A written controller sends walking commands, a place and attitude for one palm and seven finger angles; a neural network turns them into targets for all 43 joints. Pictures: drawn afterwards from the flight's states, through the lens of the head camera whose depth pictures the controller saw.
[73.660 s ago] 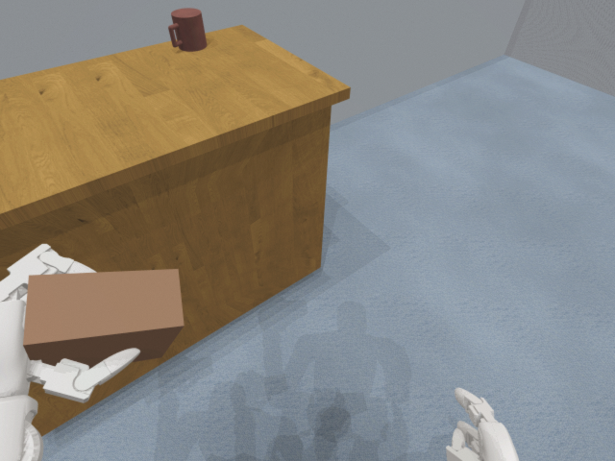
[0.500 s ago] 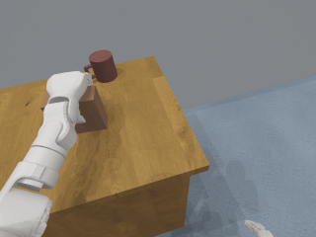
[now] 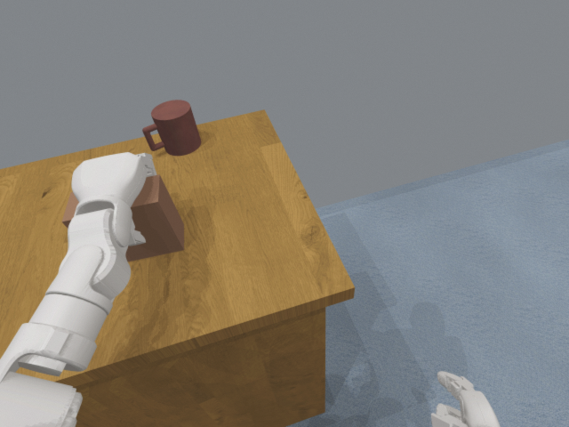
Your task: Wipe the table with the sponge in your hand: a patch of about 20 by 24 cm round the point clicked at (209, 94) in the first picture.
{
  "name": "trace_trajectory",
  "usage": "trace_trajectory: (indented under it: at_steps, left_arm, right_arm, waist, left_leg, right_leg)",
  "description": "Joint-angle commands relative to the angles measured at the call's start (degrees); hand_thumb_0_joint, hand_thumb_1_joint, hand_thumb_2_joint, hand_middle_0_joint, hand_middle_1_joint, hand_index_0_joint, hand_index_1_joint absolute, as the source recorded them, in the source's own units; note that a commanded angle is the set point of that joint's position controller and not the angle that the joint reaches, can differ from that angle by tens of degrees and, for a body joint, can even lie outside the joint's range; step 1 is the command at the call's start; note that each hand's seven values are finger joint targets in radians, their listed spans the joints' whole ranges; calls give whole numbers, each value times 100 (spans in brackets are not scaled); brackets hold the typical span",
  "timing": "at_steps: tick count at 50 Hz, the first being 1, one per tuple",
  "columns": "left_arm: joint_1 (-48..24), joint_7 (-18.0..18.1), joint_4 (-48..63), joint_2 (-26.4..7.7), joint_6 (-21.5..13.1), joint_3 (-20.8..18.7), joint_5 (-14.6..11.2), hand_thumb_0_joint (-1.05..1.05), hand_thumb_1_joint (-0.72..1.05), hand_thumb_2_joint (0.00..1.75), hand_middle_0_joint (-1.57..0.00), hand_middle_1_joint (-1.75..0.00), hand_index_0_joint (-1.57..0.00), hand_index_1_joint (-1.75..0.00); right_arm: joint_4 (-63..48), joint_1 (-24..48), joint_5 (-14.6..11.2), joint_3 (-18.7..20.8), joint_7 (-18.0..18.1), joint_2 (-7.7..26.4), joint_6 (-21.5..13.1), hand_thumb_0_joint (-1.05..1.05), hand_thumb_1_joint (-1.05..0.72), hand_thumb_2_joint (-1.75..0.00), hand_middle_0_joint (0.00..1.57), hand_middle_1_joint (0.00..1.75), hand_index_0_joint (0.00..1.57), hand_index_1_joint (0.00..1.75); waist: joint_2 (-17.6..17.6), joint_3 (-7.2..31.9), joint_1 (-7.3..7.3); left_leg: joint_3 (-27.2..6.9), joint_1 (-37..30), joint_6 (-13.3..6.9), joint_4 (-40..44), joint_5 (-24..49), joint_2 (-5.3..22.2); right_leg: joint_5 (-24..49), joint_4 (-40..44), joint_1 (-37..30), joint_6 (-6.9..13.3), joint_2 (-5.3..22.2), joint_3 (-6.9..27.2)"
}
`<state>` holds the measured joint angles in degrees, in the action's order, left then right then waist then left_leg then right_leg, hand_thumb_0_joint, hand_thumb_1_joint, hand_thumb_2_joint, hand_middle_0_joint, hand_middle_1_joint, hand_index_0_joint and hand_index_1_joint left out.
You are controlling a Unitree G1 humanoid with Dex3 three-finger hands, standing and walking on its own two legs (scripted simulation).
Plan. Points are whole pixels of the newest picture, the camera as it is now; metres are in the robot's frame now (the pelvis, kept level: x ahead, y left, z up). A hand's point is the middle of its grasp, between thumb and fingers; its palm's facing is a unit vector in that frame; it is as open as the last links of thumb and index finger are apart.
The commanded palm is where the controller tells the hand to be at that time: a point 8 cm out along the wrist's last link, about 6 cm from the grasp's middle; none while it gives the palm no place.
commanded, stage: wipe back along the middle lane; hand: left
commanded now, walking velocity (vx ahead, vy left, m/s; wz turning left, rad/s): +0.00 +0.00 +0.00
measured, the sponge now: (136, 231) +0.37 +0.27 +0.09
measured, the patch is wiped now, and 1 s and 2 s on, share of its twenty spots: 0.55 0.65 0.80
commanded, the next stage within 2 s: slide across to the third lane in 0.80 s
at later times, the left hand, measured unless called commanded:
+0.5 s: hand (126, 223) +0.34 +0.25 +0.14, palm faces +0.11 -0.04 -0.99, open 9.9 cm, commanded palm +0.29 +0.24 +0.17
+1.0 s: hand (130, 250) +0.29 +0.22 +0.14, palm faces +0.20 -0.13 -0.97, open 9.9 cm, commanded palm +0.25 +0.21 +0.17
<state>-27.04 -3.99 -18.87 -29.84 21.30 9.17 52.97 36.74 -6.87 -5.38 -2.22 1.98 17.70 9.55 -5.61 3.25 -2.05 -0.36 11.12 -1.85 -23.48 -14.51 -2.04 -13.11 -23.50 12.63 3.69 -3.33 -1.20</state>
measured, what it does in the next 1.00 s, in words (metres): stands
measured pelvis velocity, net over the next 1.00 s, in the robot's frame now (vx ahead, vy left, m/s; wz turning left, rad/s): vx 0.00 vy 0.01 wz -0.02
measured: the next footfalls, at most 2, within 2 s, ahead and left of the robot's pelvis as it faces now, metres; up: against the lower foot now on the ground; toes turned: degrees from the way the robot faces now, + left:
none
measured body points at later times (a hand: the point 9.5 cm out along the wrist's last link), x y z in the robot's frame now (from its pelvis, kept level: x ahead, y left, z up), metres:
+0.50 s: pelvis +0.00 +0.01 +0.00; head +0.00 -0.04 +0.44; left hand +0.33 +0.25 +0.20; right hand +0.21 -0.22 -0.11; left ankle -0.03 +0.10 -0.74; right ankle -0.01 -0.08 -0.74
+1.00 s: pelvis +0.00 +0.01 +0.00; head -0.02 -0.04 +0.44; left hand +0.28 +0.22 +0.20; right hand +0.23 -0.19 -0.09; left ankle -0.03 +0.10 -0.74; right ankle -0.01 -0.08 -0.74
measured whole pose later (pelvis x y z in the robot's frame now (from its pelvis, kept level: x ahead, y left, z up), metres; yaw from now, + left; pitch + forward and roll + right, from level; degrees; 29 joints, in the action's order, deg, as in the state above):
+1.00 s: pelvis +0.00 +0.01 +0.00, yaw -1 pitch +0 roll +0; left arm -5.9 -0.2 13.5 -23.8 32.0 12.3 53.2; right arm 34.1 -1.6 -4.9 -3.9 -0.3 15.7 10.7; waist -6.5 2.8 -5.7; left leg 1.1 9.7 -2.6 -26.4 -16.4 -2.8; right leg -15.5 -28.1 12.2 2.9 -2.6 0.2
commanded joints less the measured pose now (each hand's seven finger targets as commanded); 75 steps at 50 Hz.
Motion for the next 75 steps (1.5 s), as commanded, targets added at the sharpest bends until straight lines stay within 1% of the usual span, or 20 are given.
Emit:
trace_trajectory:
  at_steps: [1, 4, 8, 13, 17, 21, 28, 30, 34, 40, 42, 43, 47, 53, 62, 63, 67, 69, 70, 75]
  left_arm:
    - [-710, -173, 408, -730, 101, -284, -190, 0, 10, 130, -120, -160, -120, -160]
    - [-520, -196, 472, -560, 172, -164, -247, 0, 10, 130, -120, -160, -120, -160]
    - [-146, -196, 787, -720, 248, -367, -329, 0, 10, 130, -120, -160, -120, -160]
    - [243, -208, 1289, -378, 379, -158, -378, 0, 10, 130, -120, -160, -120, -160]
    - [693, -178, 1736, -538, 499, -416, -465, 0, 10, 130, -120, -160, -120, -160]
    - [574, -164, 1854, -345, 729, -143, -367, 0, 10, 130, -120, -160, -120, -160]
    - [1094, -176, 2470, 140, 919, 191, -346, 0, 10, 130, -120, -160, -120, -160]
    - [1460, -142, 2622, 5, 922, 18, -353, 0, 10, 130, -120, -160, -120, -160]
    - [1831, -88, 3031, 203, 953, 93, -391, 0, 10, 130, -120, -160, -120, -160]
    - [1787, 24, 3421, 390, 1021, 275, -370, 0, 10, 130, -120, -160, -120, -160]
    - [1804, 82, 3500, 208, 1055, 93, -330, 0, 10, 130, -120, -160, -120, -160]
    - [1785, 88, 3538, 481, 1063, 354, -355, 0, 10, 130, -120, -160, -120, -160]
    - [1547, 160, 3742, 254, 1107, 162, -321, 0, 10, 130, -120, -160, -120, -160]
    - [1124, 136, 3791, 559, 1174, 602, -285, 0, 10, 130, -120, -160, -120, -160]
    - [357, 137, 3630, 79, 1261, 287, -239, 0, 10, 130, -120, -160, -120, -160]
    - [249, 129, 3584, 316, 1260, 512, -242, 0, 10, 130, -120, -160, -120, -160]
    - [-79, 138, 3788, 249, 1235, 511, -235, 0, 10, 130, -120, -160, -120, -160]
    - [-133, 136, 3611, 390, 1212, 652, -252, 0, 10, 130, -120, -160, -120, -160]
    - [-205, 161, 3559, 194, 1208, 471, -251, 0, 10, 130, -120, -160, -120, -160]
    - [-650, 221, 3163, 241, 1231, 511, -211, 0, 10, 130, -120, -160, -120, -160]
  right_arm:
    - [-864, 786, 2, 217, 25, 609, -243, 0, -90, -90, 20, 30, 20, 30]
    - [-877, 829, -11, 200, 24, 604, -250, 0, -90, -90, 20, 30, 20, 30]
    - [-943, 898, -2, 199, 12, 592, -268, 0, -90, -90, 20, 30, 20, 30]
    - [-1030, 1022, -4, 185, -38, 541, -289, 0, -90, -90, 20, 30, 20, 30]
    - [-1103, 1197, 14, 179, -56, 535, -289, 0, -90, -90, 20, 30, 20, 30]
    - [-1067, 1245, -12, 146, -48, 516, -279, 0, -90, -90, 20, 30, 20, 30]
    - [-1176, 1417, -4, 94, -148, 419, -318, 0, -90, -90, 20, 30, 20, 30]
    - [-1182, 1464, -1, 98, -185, 409, -321, 0, -90, -90, 20, 30, 20, 30]
    - [-1217, 1499, 8, 99, -250, 368, -298, 0, -90, -90, 20, 30, 20, 30]
    - [-1252, 1593, 30, 68, -236, 346, -191, 0, -90, -90, 20, 30, 20, 30]
    - [-1250, 1687, 35, 55, -221, 348, -179, 0, -90, -90, 20, 30, 20, 30]
    - [-1287, 1613, 33, 36, -219, 320, -189, 0, -90, -90, 20, 30, 20, 30]
    - [-1276, 1767, 48, 52, -192, 330, -135, 0, -90, -90, 20, 30, 20, 30]
    - [-1243, 1736, 54, 65, -217, 288, -177, 0, -90, -90, 20, 30, 20, 30]
    - [-1130, 1935, 57, 52, -173, 297, -166, 0, -90, -90, 20, 30, 20, 30]
    - [-1142, 1892, 55, 35, -174, 260, -190, 0, -90, -90, 20, 30, 20, 30]
    - [-1143, 2025, 57, 57, -200, 235, -211, 0, -90, -90, 20, 30, 20, 30]
    - [-1076, 1969, 68, 57, -215, 224, -230, 0, -90, -90, 20, 30, 20, 30]
    - [-1040, 1943, 74, 63, -198, 244, -218, 0, -90, -90, 20, 30, 20, 30]
    - [-971, 1955, 64, 40, -148, 234, -198, 0, -90, -90, 20, 30, 20, 30]
  waist:
    - [923, 925, -17]
    - [965, 829, 3]
    - [966, 964, -92]
    - [883, 885, -115]
    - [980, 923, -222]
    - [966, 716, -140]
    - [933, 840, -202]
    - [1010, 858, -265]
    - [995, 738, -277]
    - [904, 585, -253]
    - [822, 559, -282]
    - [818, 569, -245]
    - [831, 654, -277]
    - [828, 744, -214]
    - [810, 695, -266]
    - [883, 742, -240]
    - [615, 902, -276]
    - [767, 803, -238]
    - [883, 829, -253]
    - [829, 760, -214]
  left_leg:
    - [1, 149, -170, 92, 1300, -65]
    - [16, 187, -165, 72, 1299, -50]
    - [-7, 203, -167, 39, 1382, -55]
    - [-15, 114, -156, -5, 1571, -39]
    - [-46, 152, -136, -5, 1604, -37]
    - [-34, 83, -120, 27, 1519, -17]
    - [-86, -50, -82, -26, 1823, 26]
    - [-109, -38, -60, -36, 1872, 30]
    - [-132, -81, -35, -49, 1979, 82]
    - [-121, -72, -30, 8, 1671, 98]
    - [-161, -66, -34, 25, 1553, 112]
    - [-109, -58, -41, 15, 1543, 105]
    - [-168, -64, -66, 40, 1421, 104]
    - [-158, -165, -93, 18, 1492, 96]
    - [-146, -136, -125, 198, 1189, 64]
    - [-95, -133, -129, 177, 1220, 49]
    - [-127, -265, -128, 236, 1230, 25]
    - [-98, -251, -127, 241, 1203, 26]
    - [-97, -227, -128, 263, 1146, 24]
    - [-40, -188, -115, 318, 978, 2]
  right_leg:
    - [1628, 180, -854, -79, 251, 367]
    - [1676, 144, -801, -93, 250, 363]
    - [1808, 51, -975, -98, 263, 391]
    - [1966, -19, -893, -88, 249, 358]
    - [2072, -73, -992, -76, 240, 449]
    - [1786, -44, -761, -98, 223, 364]
    - [1974, -193, -796, -66, 207, 318]
    - [2042, -233, -867, -62, 193, 360]
    - [2046, -270, -763, -50, 165, 318]
    - [1649, -224, -625, -28, 147, 350]
    - [1489, -216, -554, 27, 93, 465]
    - [1454, -243, -578, -13, 140, 321]
    - [1350, -195, -610, 36, 102, 509]
    - [1357, -221, -660, 11, 145, 388]
    - [1041, -29, -794, 28, 126, 615]
    - [1043, -51, -835, -5, 170, 494]
    - [1029, 18, -924, 37, 134, 622]
    - [1014, 62, -895, 0, 158, 533]
    - [968, 92, -944, -11, 157, 568]
    - [729, 209, -913, -8, 166, 641]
